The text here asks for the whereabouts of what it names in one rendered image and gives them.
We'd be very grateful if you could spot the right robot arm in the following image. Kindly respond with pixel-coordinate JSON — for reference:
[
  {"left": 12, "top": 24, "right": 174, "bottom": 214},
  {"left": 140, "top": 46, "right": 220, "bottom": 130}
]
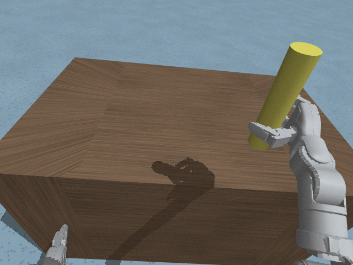
[{"left": 289, "top": 135, "right": 353, "bottom": 265}]

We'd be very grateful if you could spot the can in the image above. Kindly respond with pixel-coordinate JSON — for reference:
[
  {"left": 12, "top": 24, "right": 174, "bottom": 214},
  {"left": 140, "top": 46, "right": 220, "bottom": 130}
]
[{"left": 248, "top": 42, "right": 323, "bottom": 151}]

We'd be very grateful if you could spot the left robot hand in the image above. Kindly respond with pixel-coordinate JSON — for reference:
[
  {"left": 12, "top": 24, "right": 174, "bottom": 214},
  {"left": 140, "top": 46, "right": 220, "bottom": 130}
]
[{"left": 42, "top": 224, "right": 68, "bottom": 265}]

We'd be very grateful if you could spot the right robot hand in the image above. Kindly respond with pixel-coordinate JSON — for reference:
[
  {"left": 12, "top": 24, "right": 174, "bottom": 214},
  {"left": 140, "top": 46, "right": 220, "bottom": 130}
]
[{"left": 248, "top": 95, "right": 321, "bottom": 148}]

